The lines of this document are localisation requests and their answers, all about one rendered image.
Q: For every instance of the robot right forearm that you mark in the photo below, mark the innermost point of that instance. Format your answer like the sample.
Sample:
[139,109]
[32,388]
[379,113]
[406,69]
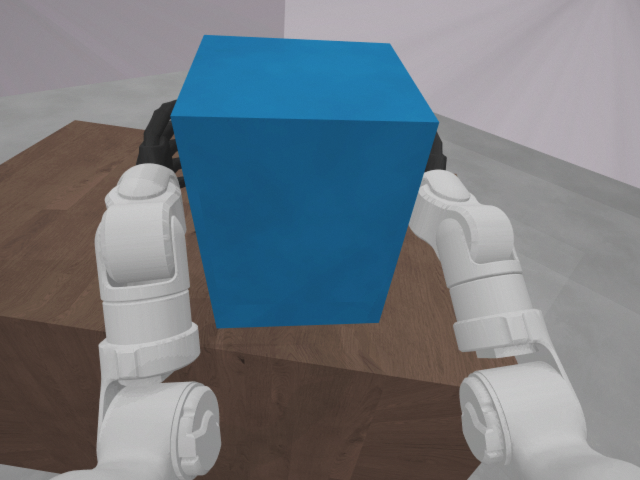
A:
[475,245]

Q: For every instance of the robot right upper arm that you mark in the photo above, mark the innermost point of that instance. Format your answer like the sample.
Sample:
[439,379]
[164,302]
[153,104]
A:
[525,420]

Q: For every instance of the carton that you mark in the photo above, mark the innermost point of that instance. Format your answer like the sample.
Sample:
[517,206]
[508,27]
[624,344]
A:
[302,161]

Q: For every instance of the robot left upper arm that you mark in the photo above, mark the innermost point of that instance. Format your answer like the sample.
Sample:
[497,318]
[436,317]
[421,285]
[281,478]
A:
[164,431]

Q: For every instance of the robot left hand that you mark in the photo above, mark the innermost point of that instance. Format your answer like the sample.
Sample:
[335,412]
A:
[157,148]

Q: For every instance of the robot right hand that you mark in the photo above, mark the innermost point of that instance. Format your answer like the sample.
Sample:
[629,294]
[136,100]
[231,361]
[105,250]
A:
[436,160]

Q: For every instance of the pedestal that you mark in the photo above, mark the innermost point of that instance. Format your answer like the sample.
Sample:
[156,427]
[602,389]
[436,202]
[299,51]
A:
[369,401]

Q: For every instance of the robot left forearm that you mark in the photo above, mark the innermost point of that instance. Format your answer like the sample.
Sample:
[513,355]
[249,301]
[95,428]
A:
[143,279]

